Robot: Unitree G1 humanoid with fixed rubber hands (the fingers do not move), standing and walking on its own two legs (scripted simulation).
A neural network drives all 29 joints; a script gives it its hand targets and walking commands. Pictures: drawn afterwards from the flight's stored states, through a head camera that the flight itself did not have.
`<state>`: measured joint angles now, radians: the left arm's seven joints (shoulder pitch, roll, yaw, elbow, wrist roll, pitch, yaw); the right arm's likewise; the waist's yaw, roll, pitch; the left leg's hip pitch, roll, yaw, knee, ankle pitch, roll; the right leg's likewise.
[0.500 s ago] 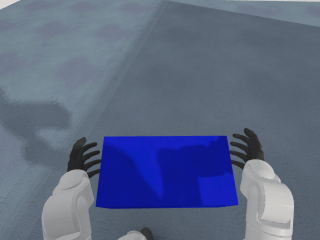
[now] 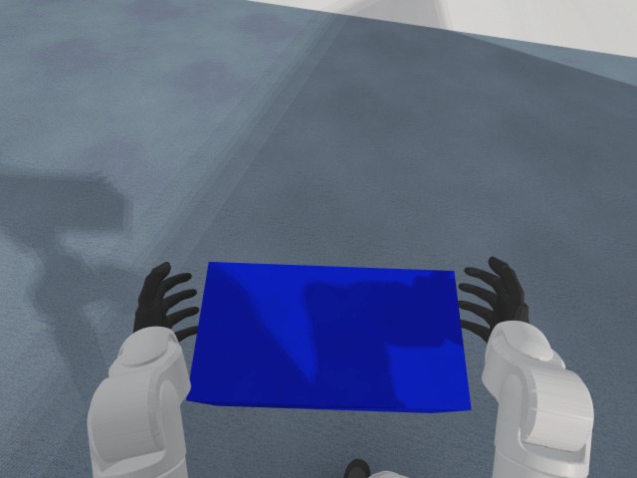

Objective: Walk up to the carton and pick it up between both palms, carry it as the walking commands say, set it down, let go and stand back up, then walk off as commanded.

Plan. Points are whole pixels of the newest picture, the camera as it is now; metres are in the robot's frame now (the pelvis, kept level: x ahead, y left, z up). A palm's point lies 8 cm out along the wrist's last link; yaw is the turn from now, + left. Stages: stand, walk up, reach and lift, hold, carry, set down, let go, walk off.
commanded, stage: carry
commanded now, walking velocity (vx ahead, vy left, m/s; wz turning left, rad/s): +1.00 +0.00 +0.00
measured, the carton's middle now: (327, 342) +0.29 +0.00 +0.01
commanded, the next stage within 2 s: none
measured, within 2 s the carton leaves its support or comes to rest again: neither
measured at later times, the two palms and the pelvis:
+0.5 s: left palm (236, 100) +0.72 +0.17 +0.11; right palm (434, 108) +0.71 -0.20 +0.12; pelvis +0.45 +0.00 +0.02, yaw -3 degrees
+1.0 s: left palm (275, 44) +0.90 +0.10 +0.14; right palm (447, 55) +0.88 -0.26 +0.14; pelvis +0.64 -0.06 +0.04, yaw -3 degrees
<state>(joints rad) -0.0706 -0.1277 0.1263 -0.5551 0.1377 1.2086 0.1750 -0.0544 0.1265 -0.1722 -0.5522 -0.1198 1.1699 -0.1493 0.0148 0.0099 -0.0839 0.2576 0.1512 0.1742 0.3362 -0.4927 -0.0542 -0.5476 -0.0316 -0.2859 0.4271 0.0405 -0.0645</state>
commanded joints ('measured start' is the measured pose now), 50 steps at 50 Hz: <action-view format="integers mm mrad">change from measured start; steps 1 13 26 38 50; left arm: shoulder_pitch -449 -386 -439 -446 -450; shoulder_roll -812 -873 -897 -870 -873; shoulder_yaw -749 -758 -766 -718 -698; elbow -83 -87 -69 -3 25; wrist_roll -438 -460 -463 -417 -438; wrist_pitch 11 -39 7 8 -11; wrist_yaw -271 -321 -312 -317 -319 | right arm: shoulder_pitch -344 -377 -384 -441 -461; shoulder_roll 798 907 927 868 917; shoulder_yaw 722 798 740 755 762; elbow -58 -34 32 39 67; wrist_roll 392 409 431 399 427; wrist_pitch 51 -1 36 41 34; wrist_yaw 278 288 294 306 290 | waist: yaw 28 -2 -19 -13 -9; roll -138 -157 130 -55 -74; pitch -407 -125 -443 -278 -281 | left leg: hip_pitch -766 -803 -63 -409 -416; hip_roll -94 -85 215 24 -56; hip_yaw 22 2 -244 -35 45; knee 897 329 29 99 118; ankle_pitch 590 479 1174 543 725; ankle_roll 63 34 194 43 5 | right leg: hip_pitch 966 581 114 399 483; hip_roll -305 -150 -67 -201 -133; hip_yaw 617 72 277 231 175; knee -40 -232 481 27 154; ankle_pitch -670 409 -498 264 622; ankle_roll -150 -20 97 58 46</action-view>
